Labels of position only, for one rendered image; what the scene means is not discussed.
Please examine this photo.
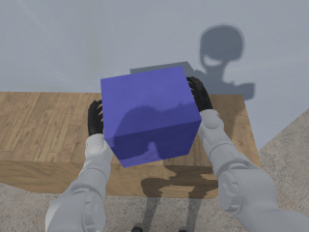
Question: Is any carton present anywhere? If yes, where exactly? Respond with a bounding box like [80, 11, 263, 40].
[100, 66, 202, 168]

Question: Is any robot left upper arm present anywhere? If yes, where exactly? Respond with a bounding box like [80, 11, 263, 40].
[45, 190, 106, 232]

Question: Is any pedestal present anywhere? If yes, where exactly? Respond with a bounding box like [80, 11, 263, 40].
[0, 92, 262, 199]

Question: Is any robot right forearm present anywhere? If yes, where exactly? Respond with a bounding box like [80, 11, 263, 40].
[198, 109, 278, 203]

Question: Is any robot left forearm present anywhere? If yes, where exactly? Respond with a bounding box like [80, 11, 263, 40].
[44, 133, 113, 232]

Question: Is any left robot hand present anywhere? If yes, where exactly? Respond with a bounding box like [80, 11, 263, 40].
[87, 100, 103, 137]

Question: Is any robot right upper arm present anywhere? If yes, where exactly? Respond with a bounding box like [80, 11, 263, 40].
[217, 169, 309, 232]

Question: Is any right robot hand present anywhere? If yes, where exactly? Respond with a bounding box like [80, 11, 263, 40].
[186, 76, 213, 112]

